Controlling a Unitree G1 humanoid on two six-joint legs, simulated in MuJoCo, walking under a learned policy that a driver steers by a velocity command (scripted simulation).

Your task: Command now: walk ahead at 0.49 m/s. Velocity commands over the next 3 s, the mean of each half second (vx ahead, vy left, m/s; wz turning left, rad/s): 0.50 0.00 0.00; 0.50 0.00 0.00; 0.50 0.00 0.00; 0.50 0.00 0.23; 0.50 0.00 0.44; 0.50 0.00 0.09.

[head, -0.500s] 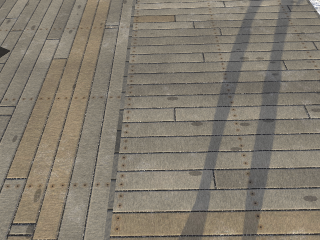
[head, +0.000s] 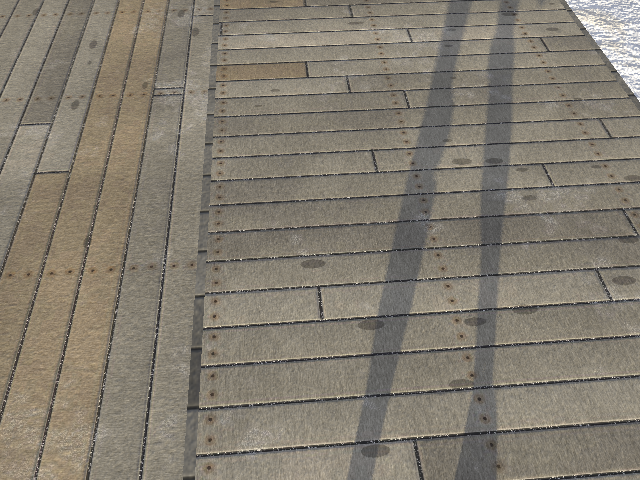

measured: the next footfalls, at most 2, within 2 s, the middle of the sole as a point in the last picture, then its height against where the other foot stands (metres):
right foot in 0.30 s outside the picture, level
left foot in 0.86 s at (290, 422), level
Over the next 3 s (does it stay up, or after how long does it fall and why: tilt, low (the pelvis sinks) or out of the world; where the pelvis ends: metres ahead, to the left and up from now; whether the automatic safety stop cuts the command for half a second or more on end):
stays up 1.64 0.15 -0.01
